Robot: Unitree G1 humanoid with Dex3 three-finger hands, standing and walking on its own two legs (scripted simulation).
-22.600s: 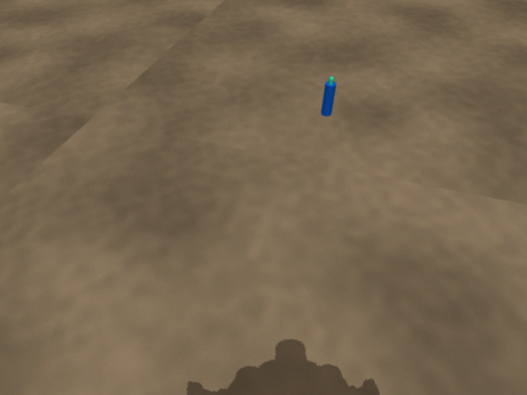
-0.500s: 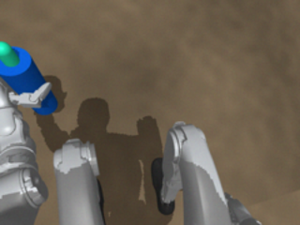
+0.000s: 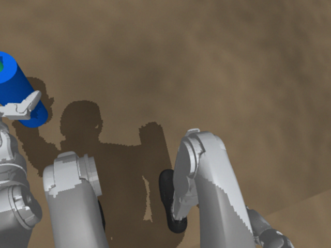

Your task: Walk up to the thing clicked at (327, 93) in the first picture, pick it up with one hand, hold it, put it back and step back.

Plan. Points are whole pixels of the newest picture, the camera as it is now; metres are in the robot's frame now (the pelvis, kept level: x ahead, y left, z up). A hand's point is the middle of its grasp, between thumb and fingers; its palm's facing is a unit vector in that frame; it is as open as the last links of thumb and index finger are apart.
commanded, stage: lower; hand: left
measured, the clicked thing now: (13, 91) +0.46 +0.26 -0.10
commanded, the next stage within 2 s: loosen in 1.28 s
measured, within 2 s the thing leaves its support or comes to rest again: neither
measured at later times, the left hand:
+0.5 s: hand (19, 96) +0.47 +0.27 -0.14, palm faces +0.31 -0.95 -0.02, open 9.8 cm
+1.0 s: hand (24, 97) +0.47 +0.27 -0.16, palm faces +0.31 -0.95 -0.01, open 9.8 cm
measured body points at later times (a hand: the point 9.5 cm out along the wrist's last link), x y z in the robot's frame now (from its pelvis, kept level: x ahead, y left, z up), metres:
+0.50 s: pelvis +0.00 +0.01 -0.02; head +0.24 +0.13 +0.34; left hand +0.45 +0.32 -0.14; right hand +0.09 -0.27 -0.09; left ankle +0.08 +0.13 -0.29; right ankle +0.12 -0.12 -0.29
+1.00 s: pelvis -0.01 +0.01 -0.02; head +0.24 +0.15 +0.32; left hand +0.45 +0.32 -0.16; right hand +0.10 -0.26 -0.08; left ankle +0.08 +0.13 -0.29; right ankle +0.12 -0.12 -0.29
